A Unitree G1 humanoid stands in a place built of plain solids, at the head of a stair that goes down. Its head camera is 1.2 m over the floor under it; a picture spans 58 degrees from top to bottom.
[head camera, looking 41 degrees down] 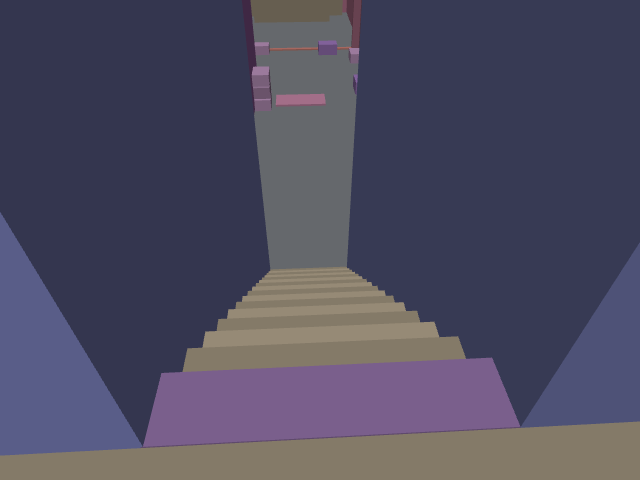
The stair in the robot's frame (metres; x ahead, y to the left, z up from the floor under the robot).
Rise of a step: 0.20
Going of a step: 0.23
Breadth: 1.07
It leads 3 degrees to the left of straight ahead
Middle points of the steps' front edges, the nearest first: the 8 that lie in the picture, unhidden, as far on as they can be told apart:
0.78 -0.03 0.00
1.01 -0.02 -0.20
1.24 -0.01 -0.40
1.47 0.01 -0.60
1.70 0.02 -0.80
1.93 0.03 -1.00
2.16 0.04 -1.20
2.39 0.06 -1.39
